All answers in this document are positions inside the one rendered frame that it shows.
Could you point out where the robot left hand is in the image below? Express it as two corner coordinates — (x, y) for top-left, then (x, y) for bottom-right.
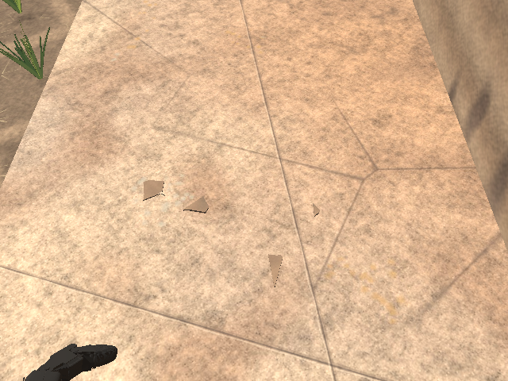
(23, 344), (117, 381)

